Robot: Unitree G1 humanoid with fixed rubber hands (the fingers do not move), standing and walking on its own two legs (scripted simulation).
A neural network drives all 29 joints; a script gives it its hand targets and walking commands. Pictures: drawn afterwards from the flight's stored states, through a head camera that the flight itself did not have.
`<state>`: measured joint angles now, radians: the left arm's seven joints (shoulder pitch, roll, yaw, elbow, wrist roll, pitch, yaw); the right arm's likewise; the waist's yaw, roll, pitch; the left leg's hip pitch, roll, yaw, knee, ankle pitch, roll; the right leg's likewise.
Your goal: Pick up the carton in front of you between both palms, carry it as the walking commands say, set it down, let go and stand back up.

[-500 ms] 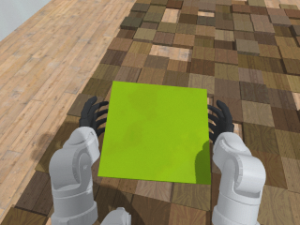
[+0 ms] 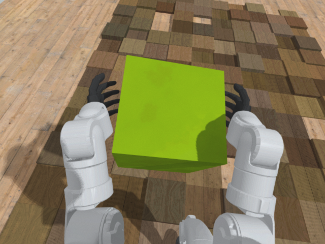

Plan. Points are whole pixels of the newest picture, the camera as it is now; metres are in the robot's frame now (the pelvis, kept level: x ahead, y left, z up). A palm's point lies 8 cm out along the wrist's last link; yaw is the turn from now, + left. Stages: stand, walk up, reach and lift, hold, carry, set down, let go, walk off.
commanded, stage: carry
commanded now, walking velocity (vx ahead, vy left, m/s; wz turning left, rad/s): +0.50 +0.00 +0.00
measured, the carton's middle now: (163, 125) +0.39 +0.00 +0.05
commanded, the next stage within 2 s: none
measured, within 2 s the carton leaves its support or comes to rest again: neither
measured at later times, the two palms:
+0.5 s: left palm (103, 10) +0.68 +0.17 +0.18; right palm (205, 13) +0.71 -0.13 +0.18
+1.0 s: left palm out of the picture +0.99 +0.15 +0.13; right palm out of the picture +1.02 -0.14 +0.12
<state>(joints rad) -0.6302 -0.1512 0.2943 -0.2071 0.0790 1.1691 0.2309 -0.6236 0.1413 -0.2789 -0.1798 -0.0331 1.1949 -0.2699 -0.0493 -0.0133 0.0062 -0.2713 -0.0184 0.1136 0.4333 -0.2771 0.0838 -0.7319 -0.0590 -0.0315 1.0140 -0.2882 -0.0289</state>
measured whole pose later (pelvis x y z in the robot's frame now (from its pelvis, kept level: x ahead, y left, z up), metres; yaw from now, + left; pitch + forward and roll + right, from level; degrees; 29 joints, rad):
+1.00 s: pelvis +0.66 -0.02 +0.00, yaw +2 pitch +5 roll +0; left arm -0.59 -0.17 0.26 -0.17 0.10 1.18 0.25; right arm -0.61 0.14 -0.29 -0.14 -0.10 1.20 -0.26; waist 0.07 0.00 0.00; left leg -0.48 -0.01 0.00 1.19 -0.43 0.04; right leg -0.44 0.05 -0.11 0.58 -0.24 -0.09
